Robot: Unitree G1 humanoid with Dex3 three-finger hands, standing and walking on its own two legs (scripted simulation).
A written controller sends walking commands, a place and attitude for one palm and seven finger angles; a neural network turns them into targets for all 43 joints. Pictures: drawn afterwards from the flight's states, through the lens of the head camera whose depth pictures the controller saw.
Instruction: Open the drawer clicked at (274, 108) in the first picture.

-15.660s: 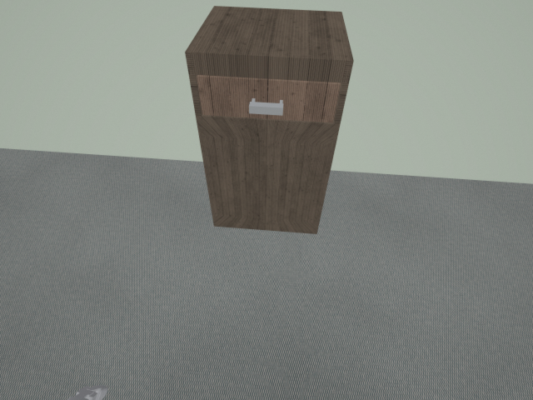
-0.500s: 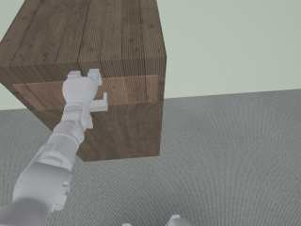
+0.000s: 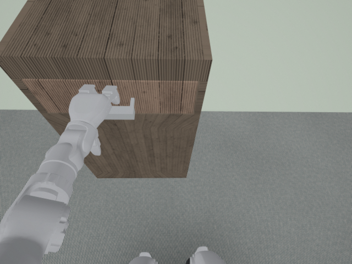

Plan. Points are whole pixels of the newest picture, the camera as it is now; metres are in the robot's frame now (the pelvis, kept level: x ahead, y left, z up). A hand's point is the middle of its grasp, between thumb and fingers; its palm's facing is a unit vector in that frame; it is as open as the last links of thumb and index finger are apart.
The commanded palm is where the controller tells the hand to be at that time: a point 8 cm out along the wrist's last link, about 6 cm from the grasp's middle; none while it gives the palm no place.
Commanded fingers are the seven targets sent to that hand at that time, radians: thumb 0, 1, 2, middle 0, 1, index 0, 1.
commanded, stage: lower the fingers behind the handle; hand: left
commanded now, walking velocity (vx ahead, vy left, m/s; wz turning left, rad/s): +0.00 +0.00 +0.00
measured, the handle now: (115, 106) +0.53 +0.16 -0.03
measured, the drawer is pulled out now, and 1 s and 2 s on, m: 0.00 0.00 0.00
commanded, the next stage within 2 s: close the thumb around the handle in 1.20 s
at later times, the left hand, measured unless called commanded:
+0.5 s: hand (99, 121) +0.47 +0.19 -0.02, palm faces -0.14 +0.01 -0.99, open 13.9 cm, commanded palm +0.46 +0.19 +0.03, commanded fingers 0.00 -0.50 0.30 -0.30 -1.20 -0.30 -1.20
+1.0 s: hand (102, 122) +0.48 +0.19 -0.03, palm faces -0.08 -0.01 -1.00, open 13.6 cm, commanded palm +0.46 +0.19 +0.01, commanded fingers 0.00 -0.50 0.30 -0.30 -1.20 -0.30 -1.20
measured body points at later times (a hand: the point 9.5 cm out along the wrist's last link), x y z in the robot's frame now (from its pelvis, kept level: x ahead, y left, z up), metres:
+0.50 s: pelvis -0.01 +0.00 -0.01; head +0.09 +0.00 +0.43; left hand +0.47 +0.19 +0.04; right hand +0.00 -0.26 -0.13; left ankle -0.01 +0.10 -0.69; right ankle +0.01 -0.10 -0.69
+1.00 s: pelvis -0.01 +0.00 -0.02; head +0.11 +0.00 +0.42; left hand +0.48 +0.19 +0.02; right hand +0.01 -0.26 -0.15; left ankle -0.01 +0.10 -0.69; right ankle +0.01 -0.10 -0.69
